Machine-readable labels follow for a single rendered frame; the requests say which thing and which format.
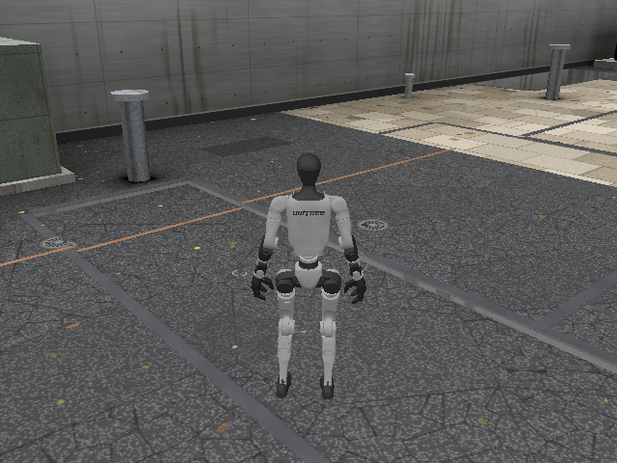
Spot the right robot hand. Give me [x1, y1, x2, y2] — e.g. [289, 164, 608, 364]
[344, 277, 366, 304]

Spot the robot left forearm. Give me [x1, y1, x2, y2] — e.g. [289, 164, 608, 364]
[254, 234, 273, 279]

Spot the robot right forearm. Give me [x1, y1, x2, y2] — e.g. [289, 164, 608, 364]
[344, 234, 363, 281]

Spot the right robot thigh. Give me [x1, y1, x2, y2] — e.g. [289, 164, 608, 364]
[320, 269, 341, 338]

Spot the robot right upper arm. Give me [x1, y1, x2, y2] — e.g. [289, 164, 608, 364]
[329, 195, 354, 249]

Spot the robot right foot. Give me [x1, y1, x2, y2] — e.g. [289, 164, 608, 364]
[320, 374, 335, 399]

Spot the left robot hand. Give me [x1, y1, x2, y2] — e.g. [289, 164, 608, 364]
[251, 275, 274, 301]

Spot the robot left upper arm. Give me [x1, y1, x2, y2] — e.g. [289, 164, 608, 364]
[263, 195, 288, 249]

